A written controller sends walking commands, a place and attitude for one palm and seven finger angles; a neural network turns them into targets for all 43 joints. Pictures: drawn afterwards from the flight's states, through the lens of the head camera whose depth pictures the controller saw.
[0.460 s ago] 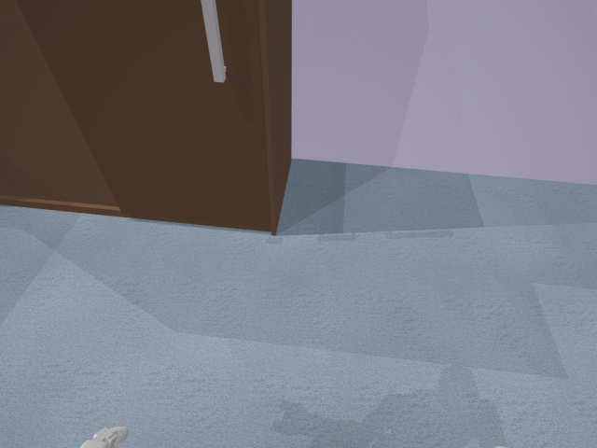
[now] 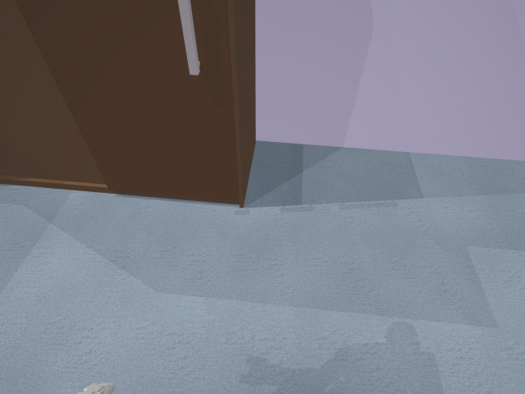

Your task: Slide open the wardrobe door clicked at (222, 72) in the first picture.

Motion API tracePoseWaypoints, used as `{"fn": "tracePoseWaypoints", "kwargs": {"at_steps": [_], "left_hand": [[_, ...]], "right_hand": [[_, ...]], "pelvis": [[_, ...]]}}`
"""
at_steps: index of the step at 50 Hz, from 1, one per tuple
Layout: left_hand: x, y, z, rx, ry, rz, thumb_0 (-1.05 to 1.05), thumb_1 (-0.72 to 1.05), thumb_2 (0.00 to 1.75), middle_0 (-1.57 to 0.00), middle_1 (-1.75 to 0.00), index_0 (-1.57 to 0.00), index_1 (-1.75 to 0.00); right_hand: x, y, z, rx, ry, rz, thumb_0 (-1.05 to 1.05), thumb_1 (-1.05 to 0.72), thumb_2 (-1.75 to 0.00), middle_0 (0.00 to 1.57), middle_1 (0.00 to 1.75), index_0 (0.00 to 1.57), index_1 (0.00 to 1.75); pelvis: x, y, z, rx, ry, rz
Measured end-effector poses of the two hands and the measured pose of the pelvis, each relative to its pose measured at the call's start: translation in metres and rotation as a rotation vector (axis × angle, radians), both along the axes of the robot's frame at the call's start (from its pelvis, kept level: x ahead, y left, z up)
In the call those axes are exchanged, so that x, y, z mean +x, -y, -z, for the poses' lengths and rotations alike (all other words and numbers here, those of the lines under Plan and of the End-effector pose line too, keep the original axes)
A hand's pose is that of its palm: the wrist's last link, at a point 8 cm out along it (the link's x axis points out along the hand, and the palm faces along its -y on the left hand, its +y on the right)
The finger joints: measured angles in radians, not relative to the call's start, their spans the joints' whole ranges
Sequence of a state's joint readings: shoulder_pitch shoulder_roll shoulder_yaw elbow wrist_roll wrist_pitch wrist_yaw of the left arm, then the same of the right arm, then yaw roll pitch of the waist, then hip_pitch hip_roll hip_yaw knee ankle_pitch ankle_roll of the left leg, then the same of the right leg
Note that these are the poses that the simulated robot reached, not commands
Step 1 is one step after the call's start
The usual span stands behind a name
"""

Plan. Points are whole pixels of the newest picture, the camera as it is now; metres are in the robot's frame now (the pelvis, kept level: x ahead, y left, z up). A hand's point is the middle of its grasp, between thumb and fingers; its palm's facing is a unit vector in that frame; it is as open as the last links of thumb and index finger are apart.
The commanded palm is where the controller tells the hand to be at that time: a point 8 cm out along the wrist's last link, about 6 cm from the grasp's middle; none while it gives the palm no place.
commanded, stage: stand and wait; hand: right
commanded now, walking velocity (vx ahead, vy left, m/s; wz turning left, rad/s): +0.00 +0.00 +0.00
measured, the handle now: (188, 16) +1.08 +0.28 +0.14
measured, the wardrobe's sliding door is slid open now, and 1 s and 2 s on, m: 0.00 0.00 0.00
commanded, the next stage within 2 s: look at it before walking up in 0.64 s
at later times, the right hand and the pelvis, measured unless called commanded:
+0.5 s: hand out of the picture +0.06 -0.24 -0.15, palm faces -0.04 +0.94 -0.34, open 7.4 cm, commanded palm none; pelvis -0.02 +0.01 +0.00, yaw +0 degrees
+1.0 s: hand out of the picture +0.06 -0.24 -0.15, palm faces -0.04 +0.94 -0.32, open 7.4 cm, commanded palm none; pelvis -0.01 +0.00 +0.00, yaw +0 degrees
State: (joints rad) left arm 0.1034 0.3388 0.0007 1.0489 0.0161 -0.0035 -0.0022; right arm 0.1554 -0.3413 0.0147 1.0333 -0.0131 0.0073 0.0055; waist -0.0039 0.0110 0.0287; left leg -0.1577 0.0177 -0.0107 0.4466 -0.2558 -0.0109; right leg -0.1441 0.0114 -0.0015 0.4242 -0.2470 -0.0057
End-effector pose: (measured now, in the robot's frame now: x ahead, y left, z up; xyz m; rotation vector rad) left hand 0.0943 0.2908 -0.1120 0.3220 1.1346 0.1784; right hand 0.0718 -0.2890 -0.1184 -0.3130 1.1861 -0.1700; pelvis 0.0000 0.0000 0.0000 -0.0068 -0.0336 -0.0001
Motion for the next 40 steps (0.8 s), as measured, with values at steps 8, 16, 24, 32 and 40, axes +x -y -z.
{"fn": "tracePoseWaypoints", "kwargs": {"at_steps": [8, 16, 24, 32, 40], "left_hand": [[-0.028, -0.009, 0.004, 0.003, -0.054, -0.027, 0.01, 0.91, 0.9, -0.2, -0.3, -0.21, -0.3], [-0.045, -0.01, 0.006, -0.007, -0.074, -0.037, 0.01, 0.91, 0.9, -0.2, -0.3, -0.21, -0.3], [-0.053, -0.01, 0.007, -0.014, -0.084, -0.04, 0.01, 0.91, 0.9, -0.2, -0.3, -0.21, -0.3], [-0.056, -0.01, 0.007, -0.012, -0.101, -0.042, 0.01, 0.91, 0.9, -0.2, -0.3, -0.21, -0.3], [-0.051, -0.009, 0.005, -0.006, -0.103, -0.043, 0.01, 0.91, 0.9, -0.2, -0.3, -0.21, -0.3]], "right_hand": [[-0.015, 0.001, -0.002, -0.012, -0.028, 0.008, 0.01, -0.9, -0.9, 0.2, 0.3, 0.2, 0.3], [-0.017, -0.002, -0.005, -0.015, -0.016, 0.001, 0.01, -0.9, -0.9, 0.2, 0.3, 0.2, 0.3], [-0.017, -0.005, -0.005, -0.01, -0.008, -0.006, 0.0, -0.9, -0.9, 0.2, 0.3, 0.2, 0.3], [-0.02, -0.007, -0.002, -0.002, -0.025, -0.006, 0.0, -0.9, -0.9, 0.2, 0.3, 0.2, 0.3], [-0.021, -0.006, 0.001, 0.002, -0.041, -0.002, 0.0, -0.9, -0.9, 0.2, 0.3, 0.2, 0.3]], "pelvis": [[-0.007, -0.004, -0.002, 0.0, 0.008, -0.002], [-0.015, -0.006, -0.003, 0.0, 0.011, -0.003], [-0.02, -0.008, -0.003, 0.0, 0.007, -0.003], [-0.019, -0.007, -0.003, 0.001, -0.001, -0.003], [-0.015, -0.006, -0.003, 0.003, -0.005, -0.004]]}}
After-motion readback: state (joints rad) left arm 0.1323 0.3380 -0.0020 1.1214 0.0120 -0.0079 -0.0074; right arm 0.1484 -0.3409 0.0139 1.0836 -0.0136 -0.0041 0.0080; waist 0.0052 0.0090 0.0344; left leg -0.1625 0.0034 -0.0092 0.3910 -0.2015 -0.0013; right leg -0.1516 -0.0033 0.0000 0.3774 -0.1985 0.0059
